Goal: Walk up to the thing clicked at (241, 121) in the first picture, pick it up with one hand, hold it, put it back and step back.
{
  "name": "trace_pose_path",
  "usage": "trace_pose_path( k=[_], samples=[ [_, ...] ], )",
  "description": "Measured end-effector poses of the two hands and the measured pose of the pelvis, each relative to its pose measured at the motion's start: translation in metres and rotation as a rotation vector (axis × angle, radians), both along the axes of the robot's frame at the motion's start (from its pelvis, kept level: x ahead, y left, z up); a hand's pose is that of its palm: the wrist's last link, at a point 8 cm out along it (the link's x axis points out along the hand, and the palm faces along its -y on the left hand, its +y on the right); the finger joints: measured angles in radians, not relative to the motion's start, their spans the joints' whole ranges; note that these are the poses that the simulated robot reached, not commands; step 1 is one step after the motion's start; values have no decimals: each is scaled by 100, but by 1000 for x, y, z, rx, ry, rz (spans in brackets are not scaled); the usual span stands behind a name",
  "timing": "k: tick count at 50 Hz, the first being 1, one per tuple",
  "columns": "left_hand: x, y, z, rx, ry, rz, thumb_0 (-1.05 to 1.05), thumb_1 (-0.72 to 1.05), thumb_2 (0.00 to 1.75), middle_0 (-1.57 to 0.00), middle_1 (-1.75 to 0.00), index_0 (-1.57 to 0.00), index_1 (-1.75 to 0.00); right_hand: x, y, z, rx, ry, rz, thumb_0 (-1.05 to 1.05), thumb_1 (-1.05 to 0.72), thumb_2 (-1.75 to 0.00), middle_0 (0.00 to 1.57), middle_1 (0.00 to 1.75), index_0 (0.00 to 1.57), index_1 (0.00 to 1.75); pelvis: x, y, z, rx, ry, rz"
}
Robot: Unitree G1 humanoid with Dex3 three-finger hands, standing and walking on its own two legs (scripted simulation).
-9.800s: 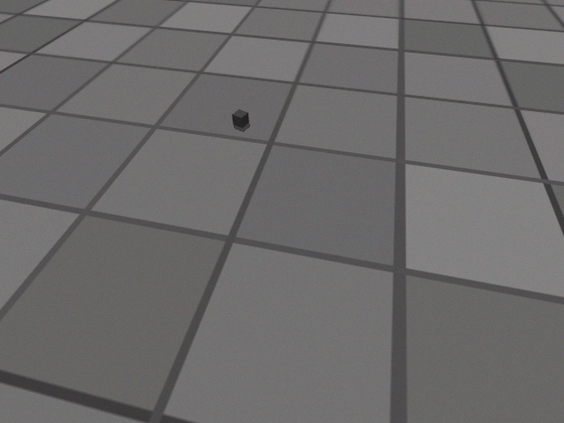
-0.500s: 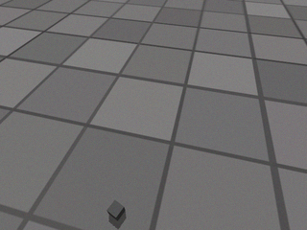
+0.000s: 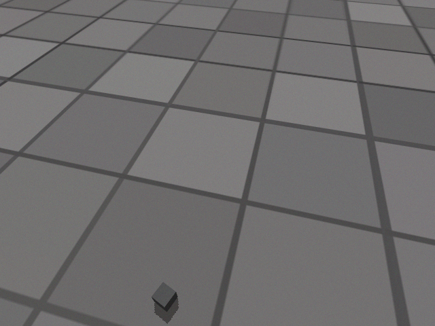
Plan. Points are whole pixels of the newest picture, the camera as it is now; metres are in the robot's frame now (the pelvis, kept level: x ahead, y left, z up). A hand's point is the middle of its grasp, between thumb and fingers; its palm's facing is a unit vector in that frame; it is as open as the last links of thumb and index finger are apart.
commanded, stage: stand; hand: left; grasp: from above
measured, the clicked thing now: (164, 296) +0.41 +0.24 -0.75
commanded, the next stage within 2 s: rise first in 0.16 s
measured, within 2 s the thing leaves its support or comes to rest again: neither
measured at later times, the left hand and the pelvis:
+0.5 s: hand out of the picture +0.15 +0.25 -0.17, palm faces -0.03 -0.93 -0.36, open 8.8 cm; pelvis -0.01 +0.00 -0.02, yaw +0 degrees
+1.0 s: hand out of the picture +0.12 +0.27 -0.23, palm faces -0.08 -0.82 -0.57, open 12.9 cm; pelvis -0.01 +0.00 -0.08, yaw +0 degrees
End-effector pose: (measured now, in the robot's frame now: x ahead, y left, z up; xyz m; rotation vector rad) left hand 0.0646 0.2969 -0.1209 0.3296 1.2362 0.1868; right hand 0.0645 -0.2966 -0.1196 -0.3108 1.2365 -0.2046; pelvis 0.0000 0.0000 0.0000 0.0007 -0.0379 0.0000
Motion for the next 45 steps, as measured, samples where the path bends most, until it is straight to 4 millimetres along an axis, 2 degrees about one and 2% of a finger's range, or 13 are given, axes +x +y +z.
trace_pose_path(
  k=[14, 18, 23, 27, 31, 36, 45],
  samples=[
    [-2, 2, -1, -1, 18, 1, 1, 90, 90, -20, -30, -20, -30, 0, 2, -1, -1, 14, 2, 0, -91, -90, 20, 30, 20, 30, 1, 2, 0, 1, 7, 0],
    [22, -2, -2, -9, -76, 40, 1, 84, 92, -21, -35, -19, -36, 9, 12, -2, 9, -80, 1, 0, -91, -90, 20, 30, 20, 30, -5, 3, -5, -2, 56, 15],
    [65, -1, -12, -2, -116, -13, 1, 64, 91, -22, -52, -20, -53, 12, 30, -10, 43, -130, -5, 0, -90, -89, 20, 30, 20, 30, -13, 1, -15, -5, 138, 10],
    [83, 2, -15, 40, -136, -52, 1, 39, 89, -22, -67, -21, -68, 8, 40, -15, 68, -152, -29, 0, -92, -90, 20, 30, 20, 30, -12, 2, -24, -4, 174, 1],
    [81, 4, -19, 89, -85, -58, 1, 12, 86, -24, -77, -24, -77, 9, 45, -19, 84, -175, -34, 0, -94, -90, 20, 30, 20, 30, -9, 5, -29, -8, 193, 2],
    [68, 5, -34, 121, -19, -46, 0, -16, 83, -28, -82, -27, -82, 23, 46, -23, 78, -237, -7, 1, -96, -91, 20, 30, 20, 30, -10, 6, -40, -12, 227, 0],
    [58, 10, -60, 212, -17, -54, 0, -32, 80, -32, -82, -31, -83, 55, 45, -41, 46, -318, 66, 1, -96, -91, 20, 30, 20, 30, -13, 4, -69, -16, 294, 2]
  ],
)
